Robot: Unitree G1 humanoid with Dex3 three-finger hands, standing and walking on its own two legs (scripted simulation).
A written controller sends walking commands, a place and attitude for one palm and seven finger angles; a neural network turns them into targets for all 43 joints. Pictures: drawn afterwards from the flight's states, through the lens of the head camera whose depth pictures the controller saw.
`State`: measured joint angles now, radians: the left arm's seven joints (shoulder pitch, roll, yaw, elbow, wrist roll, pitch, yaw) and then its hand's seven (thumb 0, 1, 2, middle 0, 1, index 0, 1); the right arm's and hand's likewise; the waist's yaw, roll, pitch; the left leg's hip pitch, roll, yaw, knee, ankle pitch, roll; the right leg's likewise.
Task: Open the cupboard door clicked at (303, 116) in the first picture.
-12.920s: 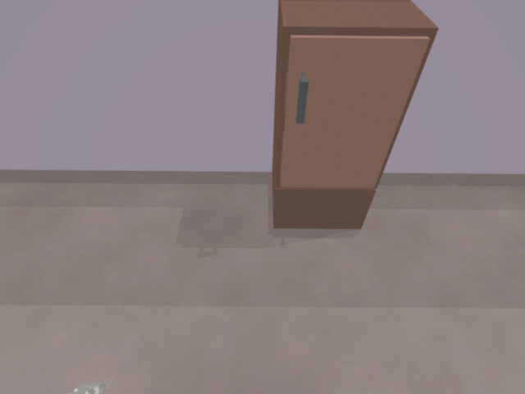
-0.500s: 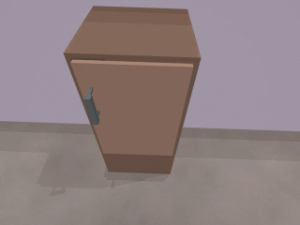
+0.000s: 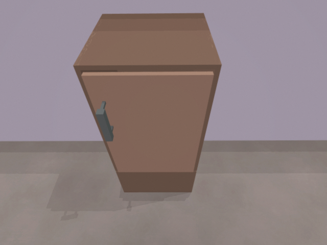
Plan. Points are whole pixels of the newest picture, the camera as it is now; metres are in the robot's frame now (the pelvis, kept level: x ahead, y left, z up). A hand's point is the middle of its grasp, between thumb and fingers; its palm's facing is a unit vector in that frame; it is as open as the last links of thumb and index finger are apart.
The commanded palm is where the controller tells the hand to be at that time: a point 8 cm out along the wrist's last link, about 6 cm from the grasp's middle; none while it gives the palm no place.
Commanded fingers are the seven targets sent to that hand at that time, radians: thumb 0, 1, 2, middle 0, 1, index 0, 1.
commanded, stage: come to a stop and stand still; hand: left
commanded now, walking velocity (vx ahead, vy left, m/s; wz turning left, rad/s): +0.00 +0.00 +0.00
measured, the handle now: (106, 121) +0.50 +0.23 -0.03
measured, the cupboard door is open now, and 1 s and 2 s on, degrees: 0 0 0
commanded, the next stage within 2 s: look again from close up in 0.28 s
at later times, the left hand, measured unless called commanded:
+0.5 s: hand out of the picture +0.01 +0.16 -0.17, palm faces -0.02 -0.98 -0.20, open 7.4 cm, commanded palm none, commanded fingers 0.00 0.90 0.90 -0.20 -0.30 -0.20 -0.30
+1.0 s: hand out of the picture +0.00 +0.13 -0.17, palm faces -0.01 -0.98 -0.20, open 7.4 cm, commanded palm none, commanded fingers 0.00 0.90 0.90 -0.20 -0.30 -0.20 -0.30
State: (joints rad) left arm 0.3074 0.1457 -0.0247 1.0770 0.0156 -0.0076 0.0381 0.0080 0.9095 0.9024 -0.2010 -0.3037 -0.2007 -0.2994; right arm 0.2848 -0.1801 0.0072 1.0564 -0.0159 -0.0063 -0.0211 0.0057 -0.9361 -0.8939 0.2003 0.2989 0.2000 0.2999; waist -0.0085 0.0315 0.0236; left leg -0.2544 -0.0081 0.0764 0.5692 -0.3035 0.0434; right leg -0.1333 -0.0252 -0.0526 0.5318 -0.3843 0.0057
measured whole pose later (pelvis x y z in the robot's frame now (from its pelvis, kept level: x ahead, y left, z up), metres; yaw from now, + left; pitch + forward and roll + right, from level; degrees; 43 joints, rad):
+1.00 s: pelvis +0.01 -0.04 +0.01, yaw -1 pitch -1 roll +1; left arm 0.31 0.16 -0.02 1.12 0.02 -0.01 0.03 0.01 0.91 0.90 -0.20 -0.30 -0.20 -0.30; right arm 0.24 -0.16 0.01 1.14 -0.01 -0.01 -0.03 0.00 -0.92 -0.89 0.20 0.30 0.20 0.30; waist 0.01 -0.01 0.02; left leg -0.18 0.03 0.08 0.44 -0.25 -0.01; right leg -0.08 0.02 -0.04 0.44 -0.35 -0.05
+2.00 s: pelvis -0.04 +0.03 +0.01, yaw +0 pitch -2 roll -1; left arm 0.38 0.17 -0.01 1.06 0.03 0.02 0.04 0.01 0.91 0.90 -0.20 -0.30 -0.20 -0.30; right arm 0.29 -0.15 -0.01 1.08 -0.01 0.02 -0.01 0.00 -0.91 -0.89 0.20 0.30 0.20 0.30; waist 0.00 -0.01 0.04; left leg -0.26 -0.05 0.08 0.45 -0.17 0.09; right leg -0.16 -0.05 -0.04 0.46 -0.27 0.04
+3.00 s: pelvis -0.04 +0.00 -0.01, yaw +2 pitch +2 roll +0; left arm 0.53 0.20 0.02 0.16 -0.13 -0.08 0.14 0.05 0.92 0.88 -0.20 -0.34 -0.20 -0.34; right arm 0.36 -0.23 -0.01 0.83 0.03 -0.25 -0.06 0.02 -0.93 -0.89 0.20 0.30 0.20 0.30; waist -0.05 0.03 -0.06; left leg -0.43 -0.03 0.04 0.64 -0.26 0.05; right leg -0.31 -0.04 -0.07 0.66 -0.39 0.00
